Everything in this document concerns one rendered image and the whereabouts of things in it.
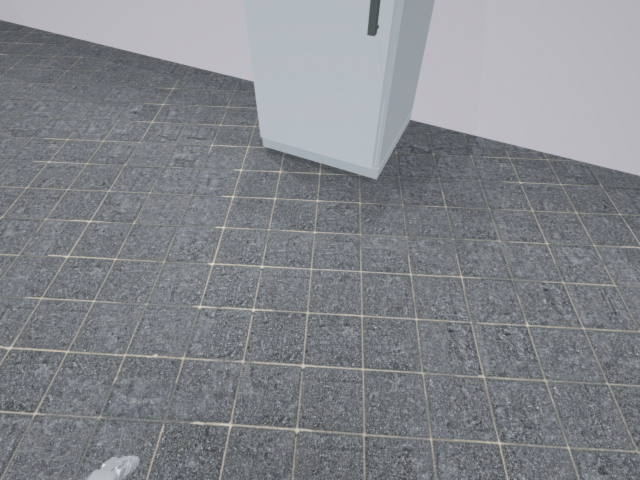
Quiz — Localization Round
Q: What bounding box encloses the left robot hand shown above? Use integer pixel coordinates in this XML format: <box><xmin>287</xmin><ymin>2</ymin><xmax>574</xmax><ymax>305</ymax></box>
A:
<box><xmin>86</xmin><ymin>455</ymin><xmax>140</xmax><ymax>480</ymax></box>

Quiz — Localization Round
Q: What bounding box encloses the fridge door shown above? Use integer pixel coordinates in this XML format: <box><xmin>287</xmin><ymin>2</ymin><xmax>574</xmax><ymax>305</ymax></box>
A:
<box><xmin>243</xmin><ymin>0</ymin><xmax>398</xmax><ymax>169</ymax></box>

